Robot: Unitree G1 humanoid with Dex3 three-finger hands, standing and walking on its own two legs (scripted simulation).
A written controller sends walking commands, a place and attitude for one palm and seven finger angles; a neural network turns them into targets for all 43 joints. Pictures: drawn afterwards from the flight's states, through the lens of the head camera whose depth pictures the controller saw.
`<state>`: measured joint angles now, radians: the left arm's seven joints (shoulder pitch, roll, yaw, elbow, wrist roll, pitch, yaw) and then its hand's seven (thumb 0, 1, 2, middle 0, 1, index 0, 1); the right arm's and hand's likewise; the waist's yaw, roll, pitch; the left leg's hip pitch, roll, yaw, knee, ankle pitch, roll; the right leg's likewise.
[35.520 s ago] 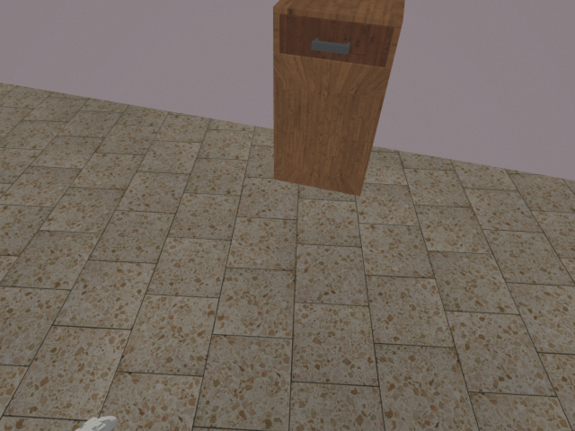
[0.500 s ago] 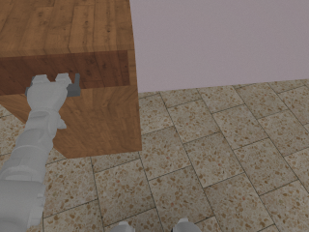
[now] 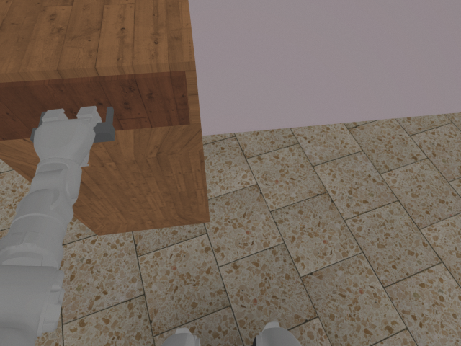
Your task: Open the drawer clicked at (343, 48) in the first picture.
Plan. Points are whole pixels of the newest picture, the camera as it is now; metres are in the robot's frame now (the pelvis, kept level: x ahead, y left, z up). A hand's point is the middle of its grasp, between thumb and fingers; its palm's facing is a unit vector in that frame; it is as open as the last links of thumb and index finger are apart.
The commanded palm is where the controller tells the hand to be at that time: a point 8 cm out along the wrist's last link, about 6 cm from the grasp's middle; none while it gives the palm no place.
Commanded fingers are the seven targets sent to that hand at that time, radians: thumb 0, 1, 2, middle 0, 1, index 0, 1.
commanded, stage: pull the drawer open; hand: left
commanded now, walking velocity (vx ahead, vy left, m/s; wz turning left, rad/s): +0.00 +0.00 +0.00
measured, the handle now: (76, 124) +0.51 +0.29 +0.02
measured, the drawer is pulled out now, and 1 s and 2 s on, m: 0.01 0.13 0.24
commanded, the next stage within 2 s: none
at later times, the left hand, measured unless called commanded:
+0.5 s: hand (78, 176) +0.41 +0.27 +0.01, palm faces -0.04 -0.03 -1.00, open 6.4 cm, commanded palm +0.37 +0.26 +0.06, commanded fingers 0.00 0.90 0.90 -0.40 -1.35 -0.40 -1.35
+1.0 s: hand (73, 218) +0.33 +0.26 +0.01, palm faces -0.03 -0.02 -1.00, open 6.3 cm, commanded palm +0.30 +0.25 +0.06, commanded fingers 0.00 0.90 0.90 -0.40 -1.35 -0.40 -1.35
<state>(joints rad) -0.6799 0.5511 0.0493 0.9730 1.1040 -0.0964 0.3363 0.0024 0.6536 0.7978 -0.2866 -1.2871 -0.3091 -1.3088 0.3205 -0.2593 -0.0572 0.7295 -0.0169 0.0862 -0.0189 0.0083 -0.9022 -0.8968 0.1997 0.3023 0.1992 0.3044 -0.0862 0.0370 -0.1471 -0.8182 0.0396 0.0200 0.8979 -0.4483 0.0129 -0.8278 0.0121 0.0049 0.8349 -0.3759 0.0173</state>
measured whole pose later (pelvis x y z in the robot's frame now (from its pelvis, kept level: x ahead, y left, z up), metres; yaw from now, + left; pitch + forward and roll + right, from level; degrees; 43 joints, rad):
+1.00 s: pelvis +0.01 -0.01 +0.02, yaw +1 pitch +13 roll -1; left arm -0.14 0.40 -0.02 0.47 1.07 0.04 0.37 0.02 0.65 0.80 -0.27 -1.29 -0.34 -1.33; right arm 0.19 -0.24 -0.05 0.66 -0.01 0.07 -0.02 0.01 -0.90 -0.90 0.20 0.30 0.20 0.30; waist -0.01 0.05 -0.13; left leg -0.60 0.03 0.01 0.80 -0.43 0.00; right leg -0.61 0.01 -0.01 0.76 -0.38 0.01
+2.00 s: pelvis +0.01 -0.02 +0.02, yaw +0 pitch +10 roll +0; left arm 0.36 0.37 -0.01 0.07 1.07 0.03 0.43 0.04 0.65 0.80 -0.26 -1.30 -0.37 -1.32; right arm 0.10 -0.21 -0.03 0.63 -0.03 0.02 -0.01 0.01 -0.90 -0.90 0.20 0.30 0.20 0.30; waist 0.04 0.04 -0.12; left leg -0.52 0.04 0.03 0.80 -0.45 -0.01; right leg -0.56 0.01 0.01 0.79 -0.40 -0.01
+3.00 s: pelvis +0.01 -0.02 +0.00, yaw -1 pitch +12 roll +0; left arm 0.68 0.40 0.04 -0.15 1.04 -0.03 0.51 0.02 0.67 0.75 -0.26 -1.29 -0.35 -1.28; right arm 0.13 -0.22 -0.04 0.58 -0.06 0.05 0.03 0.02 -0.90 -0.90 0.20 0.30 0.20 0.30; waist 0.02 0.03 -0.14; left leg -0.60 0.05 0.04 0.90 -0.50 -0.01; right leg -0.65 0.03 0.03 0.89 -0.44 -0.01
